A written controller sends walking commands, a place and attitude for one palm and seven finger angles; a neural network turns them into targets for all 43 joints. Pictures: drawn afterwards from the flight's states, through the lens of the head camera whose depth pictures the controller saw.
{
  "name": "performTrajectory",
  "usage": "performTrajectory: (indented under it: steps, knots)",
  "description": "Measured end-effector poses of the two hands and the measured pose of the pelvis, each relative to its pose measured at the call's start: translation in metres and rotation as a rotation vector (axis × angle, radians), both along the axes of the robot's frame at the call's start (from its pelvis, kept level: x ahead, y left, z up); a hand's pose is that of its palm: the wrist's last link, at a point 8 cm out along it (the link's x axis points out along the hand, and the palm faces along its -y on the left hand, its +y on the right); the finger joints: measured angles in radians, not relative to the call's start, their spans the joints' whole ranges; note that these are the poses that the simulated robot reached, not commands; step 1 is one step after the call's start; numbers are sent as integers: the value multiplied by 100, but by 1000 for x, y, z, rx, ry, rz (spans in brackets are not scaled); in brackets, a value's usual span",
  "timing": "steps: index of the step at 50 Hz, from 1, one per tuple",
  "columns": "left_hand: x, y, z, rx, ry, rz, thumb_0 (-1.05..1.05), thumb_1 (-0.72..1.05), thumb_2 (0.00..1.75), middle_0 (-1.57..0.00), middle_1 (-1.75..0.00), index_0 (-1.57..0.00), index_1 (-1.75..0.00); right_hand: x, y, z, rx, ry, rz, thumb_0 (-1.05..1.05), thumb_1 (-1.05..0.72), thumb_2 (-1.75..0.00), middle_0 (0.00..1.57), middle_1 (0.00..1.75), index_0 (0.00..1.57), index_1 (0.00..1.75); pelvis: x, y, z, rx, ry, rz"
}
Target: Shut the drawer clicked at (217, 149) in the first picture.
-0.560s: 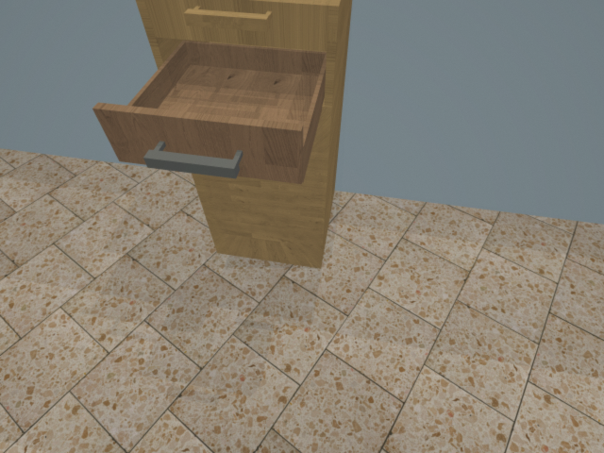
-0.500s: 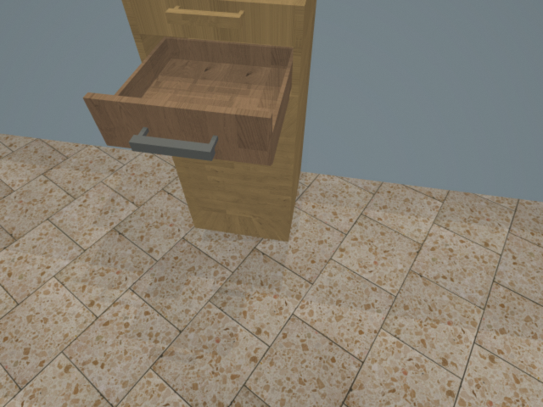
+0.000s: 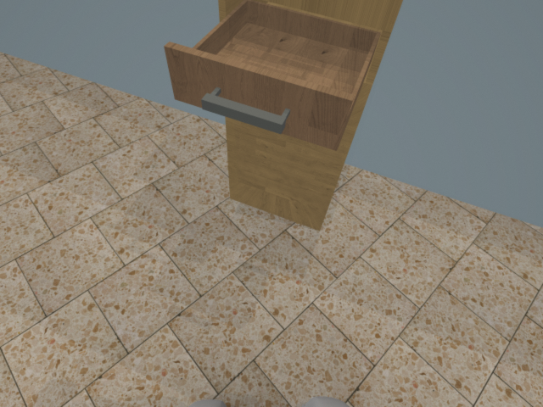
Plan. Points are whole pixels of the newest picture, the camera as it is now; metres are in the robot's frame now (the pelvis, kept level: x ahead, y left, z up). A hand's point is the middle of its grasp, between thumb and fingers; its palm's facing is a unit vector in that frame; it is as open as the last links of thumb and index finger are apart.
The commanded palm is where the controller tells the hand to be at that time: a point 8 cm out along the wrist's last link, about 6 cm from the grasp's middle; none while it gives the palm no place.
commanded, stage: stand and wait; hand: left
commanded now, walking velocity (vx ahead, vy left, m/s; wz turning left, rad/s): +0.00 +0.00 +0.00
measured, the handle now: (247, 107) +0.64 +0.08 +0.04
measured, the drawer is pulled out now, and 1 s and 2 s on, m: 0.28 0.28 0.28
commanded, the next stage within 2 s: look at it before walking up in 0.82 s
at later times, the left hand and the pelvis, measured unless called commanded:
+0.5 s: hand out of the picture +0.03 +0.14 -0.16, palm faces +0.02 -0.97 -0.23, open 7.4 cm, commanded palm none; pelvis +0.01 -0.05 +0.01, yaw +1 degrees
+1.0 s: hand out of the picture +0.09 +0.15 -0.15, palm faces +0.01 -0.96 -0.27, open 7.4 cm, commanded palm none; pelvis +0.03 -0.06 +0.01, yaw +0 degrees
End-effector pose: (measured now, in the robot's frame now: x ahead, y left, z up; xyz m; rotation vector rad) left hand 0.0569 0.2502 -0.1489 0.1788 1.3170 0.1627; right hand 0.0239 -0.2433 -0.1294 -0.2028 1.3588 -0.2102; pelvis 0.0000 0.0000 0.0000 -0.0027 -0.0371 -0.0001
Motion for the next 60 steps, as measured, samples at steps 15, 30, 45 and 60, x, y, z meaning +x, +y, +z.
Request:
performTrajectory:
  steps: [15,30,45,60]
  knots:
    - [-44,-27,15,30,78,18,0,91,90,-19,-30,-19,-30,19,-20,-7,57,-39,11,1,-92,-89,21,30,21,30,-1,-29,5,21,26,11]
    - [-12,-64,22,12,28,3,0,91,90,-20,-30,-20,-30,13,-57,-4,39,0,-4,1,-91,-89,20,30,20,30,15,-55,11,8,14,9]
    - [22,-56,27,42,-30,-17,0,91,90,-20,-30,-20,-30,19,-71,1,14,1,-10,1,-91,-89,20,30,20,30,24,-63,13,3,13,3]
    - [28,-34,30,64,-35,-26,0,91,90,-20,-30,-20,-30,45,-80,11,-32,-52,14,1,-91,-89,21,30,20,30,27,-55,14,1,12,-3]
